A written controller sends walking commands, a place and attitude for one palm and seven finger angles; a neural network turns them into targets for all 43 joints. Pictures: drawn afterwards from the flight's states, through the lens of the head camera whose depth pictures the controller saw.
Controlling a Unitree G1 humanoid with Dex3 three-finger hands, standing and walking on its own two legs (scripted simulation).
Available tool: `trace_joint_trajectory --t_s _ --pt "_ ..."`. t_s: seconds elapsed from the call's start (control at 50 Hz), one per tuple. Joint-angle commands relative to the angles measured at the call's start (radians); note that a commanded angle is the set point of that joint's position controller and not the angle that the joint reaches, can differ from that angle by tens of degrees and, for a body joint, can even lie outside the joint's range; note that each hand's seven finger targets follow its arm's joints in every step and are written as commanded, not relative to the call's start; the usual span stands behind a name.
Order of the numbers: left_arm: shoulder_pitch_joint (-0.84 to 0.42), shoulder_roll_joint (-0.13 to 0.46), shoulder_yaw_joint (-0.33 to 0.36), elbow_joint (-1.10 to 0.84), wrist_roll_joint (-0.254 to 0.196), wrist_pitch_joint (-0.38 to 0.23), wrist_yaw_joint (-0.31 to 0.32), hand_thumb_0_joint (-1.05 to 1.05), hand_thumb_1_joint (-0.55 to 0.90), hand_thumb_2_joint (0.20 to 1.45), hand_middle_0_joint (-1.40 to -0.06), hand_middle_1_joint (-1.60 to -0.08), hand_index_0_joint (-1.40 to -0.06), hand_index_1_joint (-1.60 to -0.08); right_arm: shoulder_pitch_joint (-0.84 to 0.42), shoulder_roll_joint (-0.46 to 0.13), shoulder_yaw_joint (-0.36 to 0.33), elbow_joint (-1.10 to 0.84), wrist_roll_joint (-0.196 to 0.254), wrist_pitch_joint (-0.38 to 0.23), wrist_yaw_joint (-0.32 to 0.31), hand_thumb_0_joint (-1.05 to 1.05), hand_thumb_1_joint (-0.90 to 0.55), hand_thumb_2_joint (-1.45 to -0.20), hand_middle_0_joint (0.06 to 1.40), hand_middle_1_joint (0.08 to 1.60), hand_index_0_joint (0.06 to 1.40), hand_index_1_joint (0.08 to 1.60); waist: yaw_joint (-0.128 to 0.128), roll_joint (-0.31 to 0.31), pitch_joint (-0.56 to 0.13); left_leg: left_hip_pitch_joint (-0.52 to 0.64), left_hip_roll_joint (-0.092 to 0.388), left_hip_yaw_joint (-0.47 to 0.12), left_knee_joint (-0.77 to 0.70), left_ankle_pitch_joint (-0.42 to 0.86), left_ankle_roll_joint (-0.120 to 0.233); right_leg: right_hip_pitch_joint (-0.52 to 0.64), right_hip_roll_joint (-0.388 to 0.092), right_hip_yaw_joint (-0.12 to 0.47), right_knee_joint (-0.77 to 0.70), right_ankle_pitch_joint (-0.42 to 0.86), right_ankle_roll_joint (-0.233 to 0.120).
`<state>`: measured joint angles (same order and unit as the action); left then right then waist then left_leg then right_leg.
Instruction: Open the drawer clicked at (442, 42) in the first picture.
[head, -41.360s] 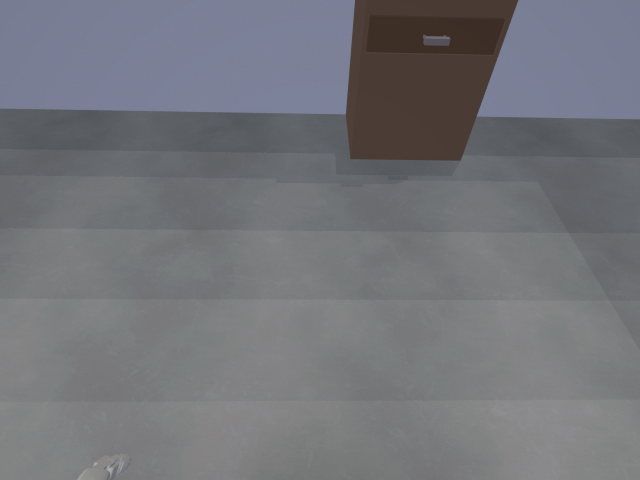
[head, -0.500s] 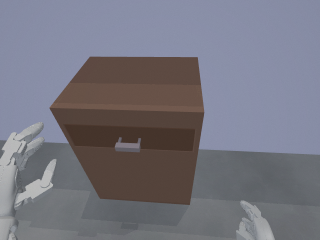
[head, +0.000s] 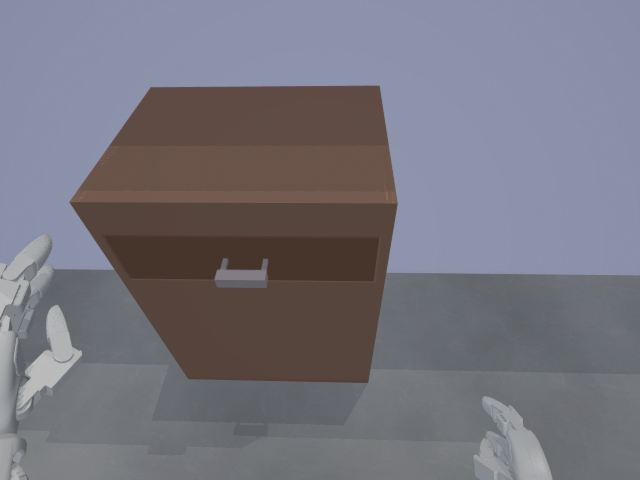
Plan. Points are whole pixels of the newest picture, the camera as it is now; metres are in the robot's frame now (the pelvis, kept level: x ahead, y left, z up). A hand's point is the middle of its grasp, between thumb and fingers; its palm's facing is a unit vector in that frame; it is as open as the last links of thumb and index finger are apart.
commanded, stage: step back with the hand held close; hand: left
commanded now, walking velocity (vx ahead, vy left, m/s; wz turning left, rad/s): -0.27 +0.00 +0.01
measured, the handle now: (243, 270) +0.53 +0.20 -0.15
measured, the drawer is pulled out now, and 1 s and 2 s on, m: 0.00 0.00 0.00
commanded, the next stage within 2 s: stop stepping back and stand still in 1.08 s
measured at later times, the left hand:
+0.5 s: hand (11, 446) +0.12 +0.26 +0.14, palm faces +0.37 -0.83 -0.42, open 7.4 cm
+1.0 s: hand out of the picture +0.02 +0.28 +0.15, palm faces +0.42 -0.83 -0.37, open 7.4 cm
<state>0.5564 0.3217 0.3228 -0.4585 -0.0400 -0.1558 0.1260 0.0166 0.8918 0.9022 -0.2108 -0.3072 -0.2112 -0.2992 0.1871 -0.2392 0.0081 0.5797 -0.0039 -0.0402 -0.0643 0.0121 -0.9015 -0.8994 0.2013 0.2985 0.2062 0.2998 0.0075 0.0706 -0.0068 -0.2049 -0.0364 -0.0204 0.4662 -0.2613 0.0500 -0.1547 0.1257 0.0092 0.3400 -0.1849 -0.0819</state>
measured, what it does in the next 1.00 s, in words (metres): walks backwards: left foot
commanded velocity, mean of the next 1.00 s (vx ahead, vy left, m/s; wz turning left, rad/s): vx -0.33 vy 0.00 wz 0.00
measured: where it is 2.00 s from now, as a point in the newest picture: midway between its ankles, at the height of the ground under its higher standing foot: outside the picture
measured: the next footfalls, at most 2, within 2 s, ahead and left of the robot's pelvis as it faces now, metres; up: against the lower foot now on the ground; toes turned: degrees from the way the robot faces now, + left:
left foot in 0.88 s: -0.06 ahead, +0.12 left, +0.00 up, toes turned +3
right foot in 1.24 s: -0.26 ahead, -0.09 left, +0.00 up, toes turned -7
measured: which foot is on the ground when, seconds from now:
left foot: down 0.00-0.74, up 0.76-0.86, down 0.88-1.00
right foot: down 0.00-0.88, up 0.90-1.00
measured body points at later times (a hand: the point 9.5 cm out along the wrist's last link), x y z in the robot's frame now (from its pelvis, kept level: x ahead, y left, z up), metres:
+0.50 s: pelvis -0.07 +0.02 -0.01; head -0.09 +0.04 +0.44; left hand +0.10 +0.30 +0.17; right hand +0.10 -0.22 -0.07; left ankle -0.01 +0.08 -0.74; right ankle -0.01 -0.07 -0.74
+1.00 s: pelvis -0.16 +0.03 -0.01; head -0.17 +0.08 +0.43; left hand -0.01 +0.32 +0.17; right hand -0.02 -0.21 -0.08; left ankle -0.10 +0.12 -0.74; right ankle -0.13 -0.08 -0.68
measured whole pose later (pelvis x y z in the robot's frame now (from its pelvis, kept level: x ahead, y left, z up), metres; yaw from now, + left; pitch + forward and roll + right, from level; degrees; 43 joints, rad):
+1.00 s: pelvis -0.16 +0.03 -0.01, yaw +1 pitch +1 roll -4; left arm 0.63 0.39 0.37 -0.64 -0.01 -0.17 0.20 0.02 0.89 0.90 -0.21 -0.31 -0.21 -0.30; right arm 0.27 -0.16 -0.01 0.64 -0.06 -0.10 -0.05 0.01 -0.90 -0.90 0.20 0.30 0.21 0.30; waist -0.03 -0.05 -0.04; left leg -0.41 0.04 0.01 0.63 -0.23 0.04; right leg -0.53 0.13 0.02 1.00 -0.43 0.00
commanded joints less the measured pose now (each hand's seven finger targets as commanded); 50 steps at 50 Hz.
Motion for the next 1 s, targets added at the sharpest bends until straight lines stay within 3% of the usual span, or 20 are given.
trace_joint_trajectory --t_s 0.0,0.12,0.24,0.46,0.52,0.54,0.62,0.68,0.7,0.72,0.76,0.78,0.82,0.84,0.86,0.88,0.9,0.92,0.94,0.98 --pt "0.042 0.175 0.093 -0.251 0.008 -0.055 0.026 0.000 0.900 0.900 -0.200 -0.300 -0.200 -0.300 -0.080 -0.111 -0.057 -0.194 0.004 -0.023 -0.010 0.000 -0.900 -0.900 0.200 0.300 0.200 0.300 -0.022 -0.095 -0.180 0.016 0.095 -0.076 0.002 0.395 -0.020 0.071 -0.174 0.131 0.038 0.446 0.058" --pt "0.095 0.270 0.173 -0.406 0.001 -0.069 0.050 0.000 0.900 0.900 -0.200 -0.300 -0.200 -0.300 -0.070 -0.106 -0.059 -0.225 -0.001 -0.028 -0.017 0.000 -0.900 -0.900 0.200 0.300 0.200 0.300 -0.013 0.013 -0.239 -0.073 0.122 -0.102 0.027 0.462 -0.030 0.105 -0.169 0.137 0.122 0.455 0.035" --pt "0.125 0.215 0.134 -0.345 0.005 -0.067 0.053 0.000 0.900 0.900 -0.200 -0.300 -0.200 -0.300 -0.064 -0.110 -0.056 -0.204 -0.008 -0.037 -0.014 0.000 -0.900 -0.900 0.200 0.300 0.200 0.300 -0.030 0.034 -0.159 -0.158 0.149 -0.149 -0.027 0.301 -0.017 0.009 -0.123 0.120 0.113 0.212 0.039" --pt "0.009 0.175 0.102 -0.321 0.060 -0.057 0.061 0.000 0.900 0.900 -0.200 -0.300 -0.200 -0.300 -0.038 -0.140 -0.061 -0.190 -0.035 -0.055 -0.021 0.000 -0.900 -0.900 0.200 0.300 0.200 0.300 -0.041 0.013 -0.021 -0.479 0.184 -0.202 -0.174 -0.387 0.044 0.004 -0.077 0.119 0.173 -0.154 0.052" --pt "-0.036 0.190 0.125 -0.371 0.080 -0.063 0.071 0.000 0.900 0.900 -0.200 -0.300 -0.200 -0.300 -0.034 -0.142 -0.063 -0.193 -0.046 -0.074 -0.030 0.000 -0.900 -0.900 0.200 0.300 0.200 0.300 -0.035 0.053 -0.023 -0.613 0.232 -0.252 -0.251 -0.536 0.071 0.105 -0.033 0.082 0.305 -0.128 0.069" --pt "-0.029 0.182 0.121 -0.364 0.080 -0.064 0.074 0.000 0.900 0.900 -0.200 -0.300 -0.200 -0.300 -0.022 -0.129 -0.061 -0.188 -0.046 -0.079 -0.031 0.000 -0.900 -0.900 0.200 0.300 0.200 0.300 -0.033 0.019 -0.025 -0.620 0.231 -0.251 -0.237 -0.518 0.073 0.118 -0.038 0.084 0.318 -0.114 0.067" --pt "0.004 0.202 0.146 -0.383 0.064 -0.077 0.081 0.000 0.900 0.900 -0.200 -0.300 -0.200 -0.300 -0.008 -0.123 -0.069 -0.167 -0.048 -0.099 -0.023 0.000 -0.900 -0.900 0.200 0.300 0.200 0.300 -0.042 -0.053 -0.064 -0.421 0.142 -0.141 -0.034 -0.334 0.028 -0.072 -0.124 0.203 0.154 -0.077 0.024" --pt "0.006 0.191 0.138 -0.313 0.073 -0.080 0.090 0.000 0.900 0.900 -0.200 -0.300 -0.200 -0.300 0.000 -0.113 -0.078 -0.141 -0.047 -0.073 -0.009 0.000 -0.900 -0.900 0.200 0.300 0.200 0.300 -0.057 -0.158 -0.038 -0.286 0.070 -0.073 0.215 -0.379 -0.009 -0.339 -0.255 0.347 -0.065 -0.432 -0.030" --pt "0.008 0.191 0.126 -0.299 0.067 -0.072 0.095 0.000 0.900 0.900 -0.200 -0.300 -0.200 -0.300 0.005 -0.107 -0.084 -0.126 -0.043 -0.054 -0.003 0.000 -0.900 -0.900 0.200 0.300 0.200 0.300 -0.062 -0.204 -0.041 -0.193 0.041 -0.049 0.355 -0.309 -0.034 -0.451 -0.334 0.424 -0.159 -0.525 -0.066" --pt "-0.003 0.192 0.128 -0.304 0.059 -0.075 0.095 0.000 0.900 0.900 -0.200 -0.300 -0.200 -0.300 0.012 -0.105 -0.092 -0.110 -0.045 -0.037 0.006 0.000 -0.900 -0.900 0.200 0.300 0.200 0.300 -0.067 -0.250 -0.080 -0.104 0.027 -0.048 0.457 -0.248 -0.049 -0.498 -0.389 0.449 -0.201 -0.502 -0.093" --pt "0.045 0.196 0.120 -0.308 0.052 -0.081 0.069 0.000 0.900 0.900 -0.200 -0.300 -0.200 -0.300 0.000 -0.084 -0.078 -0.108 -0.044 0.002 0.014 0.000 -0.900 -0.900 0.200 0.300 0.200 0.300 -0.061 -0.285 -0.156 -0.019 0.027 -0.007 0.536 -0.219 -0.046 -0.484 -0.345 0.277 -0.161 -0.328 -0.064" --pt "0.031 0.205 0.129 -0.325 0.050 -0.089 0.065 0.000 0.900 0.900 -0.200 -0.300 -0.200 -0.300 -0.015 -0.074 -0.067 -0.124 -0.038 0.003 0.011 0.000 -0.900 -0.900 0.200 0.300 0.200 0.300 -0.056 -0.264 -0.122 -0.031 0.034 -0.010 0.404 -0.233 -0.040 -0.464 -0.323 0.250 -0.139 -0.256 -0.050" --pt "0.004 0.221 0.118 -0.385 0.050 -0.101 0.056 0.000 0.900 0.900 -0.200 -0.300 -0.200 -0.300 -0.026 -0.090 -0.058 -0.126 -0.041 0.003 -0.004 0.000 -0.900 -0.900 0.200 0.300 0.200 0.300 -0.069 -0.048 -0.031 -0.044 0.045 -0.027 0.032 -0.197 -0.044 -0.446 -0.223 0.175 -0.025 -0.265 0.002" --pt "-0.001 0.224 0.122 -0.412 0.053 -0.118 0.064 0.000 0.900 0.900 -0.200 -0.300 -0.200 -0.300 -0.030 -0.115 -0.053 -0.123 -0.049 -0.010 -0.012 0.000 -0.900 -0.900 0.200 0.300 0.200 0.300 -0.061 0.168 0.008 -0.203 0.191 -0.233 -0.162 -0.192 0.007 -0.371 -0.091 0.090 0.209 -0.278 0.044" --pt "-0.023 0.219 0.135 -0.449 0.065 -0.127 0.084 0.000 0.900 0.900 -0.200 -0.300 -0.200 -0.300 -0.026 -0.108 -0.053 -0.126 -0.067 -0.057 -0.019 0.000 -0.900 -0.900 0.200 0.300 0.200 0.300 -0.050 0.306 0.002 -0.394 0.396 -0.438 -0.283 -0.106 0.094 -0.281 0.017 0.010 0.539 -0.315 0.083" --pt "-0.006 0.221 0.137 -0.448 0.073 -0.116 0.102 0.000 0.900 0.900 -0.200 -0.300 -0.200 -0.300 -0.001 -0.069 -0.059 -0.107 -0.079 -0.104 -0.028 0.000 -0.900 -0.900 0.200 0.300 0.200 0.300 -0.042 0.219 -0.036 -0.409 0.402 -0.311 -0.225 0.100 0.120 -0.257 0.016 0.063 0.763 -0.313 0.078" --pt "0.014 0.246 0.180 -0.431 0.032 -0.114 0.086 0.000 0.900 0.900 -0.200 -0.300 -0.200 -0.300 -0.014 -0.073 -0.072 -0.098 -0.049 -0.116 -0.006 0.000 -0.900 -0.900 0.200 0.300 0.200 0.300 -0.018 0.180 -0.105 -0.399 0.389 -0.227 -0.205 -0.020 0.109 -0.195 -0.018 0.075 0.852 -0.281 0.085" --pt "0.030 0.255 0.180 -0.473 0.017 -0.109 0.077 0.000 0.900 0.900 -0.200 -0.300 -0.200 -0.300 -0.017 -0.073 -0.080 -0.110 -0.042 -0.118 0.003 0.000 -0.900 -0.900 0.200 0.300 0.200 0.300 -0.019 0.147 -0.132 -0.347 0.362 -0.210 -0.177 -0.006 0.095 -0.210 -0.011 0.059 0.816 -0.292 0.093" --pt "0.068 0.208 0.152 -0.455 0.022 -0.088 0.090 0.000 0.900 0.900 -0.200 -0.300 -0.200 -0.300 -0.019 -0.070 -0.078 -0.096 -0.063 -0.131 0.000 0.000 -0.900 -0.900 0.200 0.300 0.200 0.300 -0.018 0.103 -0.099 -0.285 0.341 -0.202 -0.140 0.155 0.099 -0.255 -0.008 0.046 0.755 -0.294 0.095" --pt "0.042 0.183 0.106 -0.454 0.008 -0.069 0.069 0.000 0.900 0.900 -0.200 -0.300 -0.200 -0.300 -0.049 -0.078 -0.071 -0.076 -0.026 -0.149 0.016 0.000 -0.900 -0.900 0.200 0.300 0.200 0.300 -0.014 0.100 -0.081 -0.143 0.330 -0.148 -0.146 0.213 0.076 -0.314 -0.054 0.004 0.651 -0.276 0.111"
